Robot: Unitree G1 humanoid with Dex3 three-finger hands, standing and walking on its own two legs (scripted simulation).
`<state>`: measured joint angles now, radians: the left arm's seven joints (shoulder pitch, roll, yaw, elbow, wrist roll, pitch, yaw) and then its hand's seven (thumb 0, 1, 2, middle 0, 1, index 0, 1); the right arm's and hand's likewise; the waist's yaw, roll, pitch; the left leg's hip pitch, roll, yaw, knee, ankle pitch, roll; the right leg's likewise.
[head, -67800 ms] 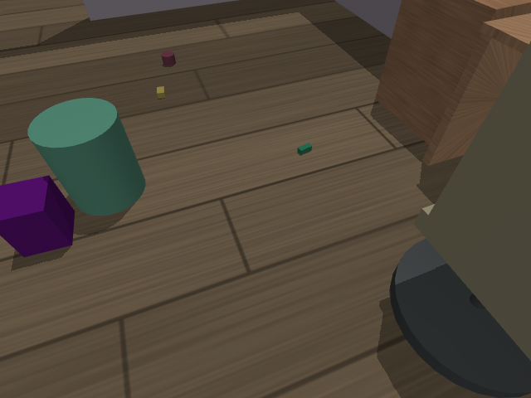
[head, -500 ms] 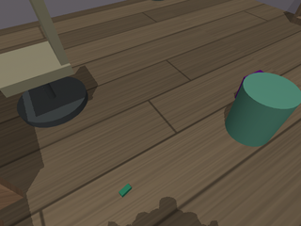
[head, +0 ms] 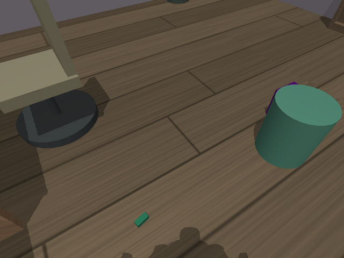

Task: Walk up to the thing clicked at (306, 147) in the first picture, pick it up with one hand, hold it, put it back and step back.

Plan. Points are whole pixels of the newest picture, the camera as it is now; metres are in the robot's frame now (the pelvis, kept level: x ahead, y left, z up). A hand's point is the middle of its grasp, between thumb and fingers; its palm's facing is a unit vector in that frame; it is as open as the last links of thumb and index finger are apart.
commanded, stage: stand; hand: left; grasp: from above
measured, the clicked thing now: (141, 219) +0.46 +0.21 -0.77
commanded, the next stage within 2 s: step back in 0.02 s
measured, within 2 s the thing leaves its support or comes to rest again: neither
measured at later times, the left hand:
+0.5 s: hand out of the picture +0.06 +0.30 -0.19, palm faces -0.02 -0.92 -0.38, open 7.4 cm
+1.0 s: hand out of the picture -0.05 +0.27 -0.16, palm faces -0.08 -0.91 -0.41, open 7.4 cm
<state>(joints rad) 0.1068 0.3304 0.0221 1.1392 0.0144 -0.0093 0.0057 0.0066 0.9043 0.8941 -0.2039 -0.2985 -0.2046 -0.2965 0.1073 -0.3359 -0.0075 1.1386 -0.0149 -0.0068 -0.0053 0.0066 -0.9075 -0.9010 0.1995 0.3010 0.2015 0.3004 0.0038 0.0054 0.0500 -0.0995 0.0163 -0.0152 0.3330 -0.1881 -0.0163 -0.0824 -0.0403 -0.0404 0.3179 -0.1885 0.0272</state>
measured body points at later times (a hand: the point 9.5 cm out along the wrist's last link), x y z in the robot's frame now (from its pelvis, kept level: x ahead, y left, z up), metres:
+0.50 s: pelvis -0.08 +0.03 -0.04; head -0.02 +0.05 +0.40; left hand +0.06 +0.35 -0.16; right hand -0.01 -0.30 -0.15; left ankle -0.09 +0.14 -0.75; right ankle -0.01 -0.13 -0.74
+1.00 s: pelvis -0.17 +0.01 -0.02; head -0.12 -0.01 +0.42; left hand -0.05 +0.31 -0.13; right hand -0.09 -0.30 -0.15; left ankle -0.16 +0.16 -0.68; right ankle -0.16 -0.10 -0.75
